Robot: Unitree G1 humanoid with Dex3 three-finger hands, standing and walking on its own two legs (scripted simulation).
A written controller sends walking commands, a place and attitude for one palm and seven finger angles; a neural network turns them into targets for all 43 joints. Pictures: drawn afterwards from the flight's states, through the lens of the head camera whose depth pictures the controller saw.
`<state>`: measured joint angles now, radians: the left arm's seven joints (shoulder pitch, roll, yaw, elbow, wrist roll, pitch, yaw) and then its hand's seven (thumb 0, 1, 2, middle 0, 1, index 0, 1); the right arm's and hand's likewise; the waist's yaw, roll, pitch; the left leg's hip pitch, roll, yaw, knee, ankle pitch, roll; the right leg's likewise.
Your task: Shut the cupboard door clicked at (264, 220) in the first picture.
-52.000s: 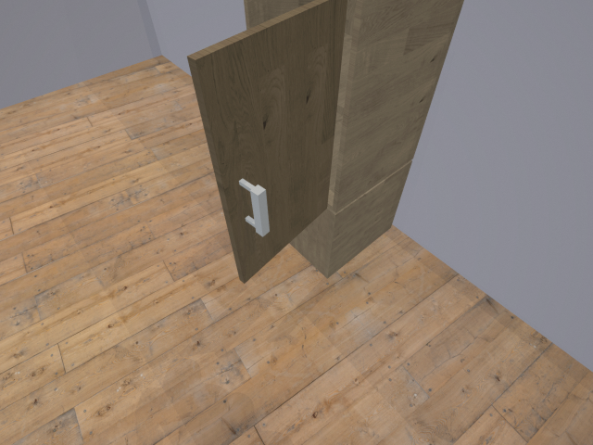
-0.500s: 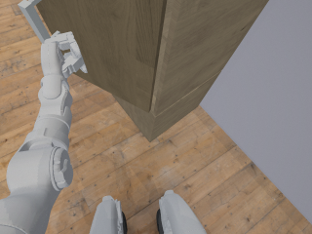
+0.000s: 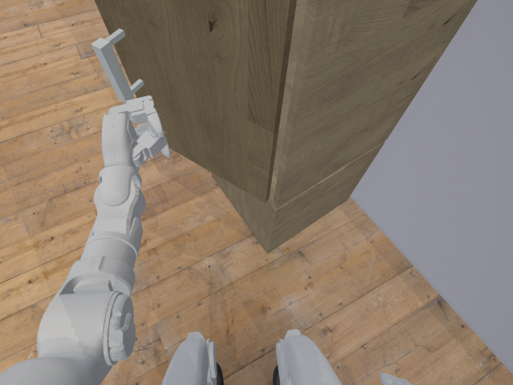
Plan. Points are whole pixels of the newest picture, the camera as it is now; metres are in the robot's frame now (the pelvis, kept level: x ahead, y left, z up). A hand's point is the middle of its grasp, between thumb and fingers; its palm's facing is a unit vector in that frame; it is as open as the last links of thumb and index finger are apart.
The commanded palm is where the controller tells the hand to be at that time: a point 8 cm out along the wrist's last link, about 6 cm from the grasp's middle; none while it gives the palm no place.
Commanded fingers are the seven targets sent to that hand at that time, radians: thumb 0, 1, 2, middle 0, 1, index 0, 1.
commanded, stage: draw the hand back to the body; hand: left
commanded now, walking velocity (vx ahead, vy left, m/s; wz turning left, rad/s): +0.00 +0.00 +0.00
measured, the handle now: (122, 67) +0.67 +0.21 +0.04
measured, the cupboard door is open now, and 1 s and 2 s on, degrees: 24 24 24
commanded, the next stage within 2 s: step back with the hand held close in 1.42 s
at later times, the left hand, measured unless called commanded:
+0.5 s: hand (65, 199) +0.33 +0.18 +0.16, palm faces +0.09 -0.97 -0.21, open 3.1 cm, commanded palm +0.29 +0.24 +0.18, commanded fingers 0.00 0.90 0.90 -0.92 -1.08 -0.92 -1.08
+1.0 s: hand out of the picture +0.23 +0.27 +0.25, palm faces +0.44 -0.80 -0.41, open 5.8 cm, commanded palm +0.17 +0.32 +0.28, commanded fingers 0.00 0.90 0.90 -0.23 -0.33 -0.23 -0.33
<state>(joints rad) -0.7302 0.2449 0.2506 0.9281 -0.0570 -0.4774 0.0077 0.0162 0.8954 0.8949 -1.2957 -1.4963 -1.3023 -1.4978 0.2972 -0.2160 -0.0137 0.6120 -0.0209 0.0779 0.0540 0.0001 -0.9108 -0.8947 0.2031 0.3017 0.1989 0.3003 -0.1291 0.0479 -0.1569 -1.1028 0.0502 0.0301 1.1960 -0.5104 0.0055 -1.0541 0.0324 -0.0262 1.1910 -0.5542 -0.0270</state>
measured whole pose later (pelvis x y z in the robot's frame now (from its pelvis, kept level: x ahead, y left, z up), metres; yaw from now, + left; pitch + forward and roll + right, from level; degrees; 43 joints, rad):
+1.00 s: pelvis +0.04 +0.01 +0.11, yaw +2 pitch -2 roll +0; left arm 0.42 0.36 0.29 -0.35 -0.08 0.00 0.10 0.01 0.89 0.89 -0.49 -0.61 -0.50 -0.61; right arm 0.19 -0.21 0.05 0.61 0.02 -0.03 -0.06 0.01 -0.91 -0.89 0.21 0.30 0.20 0.30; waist 0.06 0.08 -0.01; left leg -0.14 -0.01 0.03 0.43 -0.25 0.02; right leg -0.07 -0.01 -0.03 0.40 -0.29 0.00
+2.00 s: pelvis +0.00 +0.03 +0.10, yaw +1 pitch +2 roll -1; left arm 0.55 0.44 0.40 -0.45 -0.08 -0.14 0.12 0.01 0.89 0.89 -0.21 -0.30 -0.22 -0.30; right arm 0.18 -0.23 -0.01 0.55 0.02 0.05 -0.10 0.01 -0.91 -0.89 0.20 0.30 0.20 0.30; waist 0.00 0.04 -0.02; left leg -0.30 -0.01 0.05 0.48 -0.21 0.04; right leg -0.24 -0.01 -0.01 0.45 -0.23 0.02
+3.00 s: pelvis -0.16 +0.04 +0.09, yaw +5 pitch +0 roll -5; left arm 0.47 0.46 0.44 -0.45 -0.06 -0.30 0.13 0.01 0.88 0.89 -0.21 -0.30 -0.22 -0.30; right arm 0.16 -0.18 -0.02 0.62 -0.01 -0.08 -0.09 0.01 -0.91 -0.89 0.21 0.30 0.20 0.30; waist -0.02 0.02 -0.05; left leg -0.52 0.06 0.08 0.47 -0.08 0.04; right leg -0.22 0.09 0.06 0.54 -0.39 -0.02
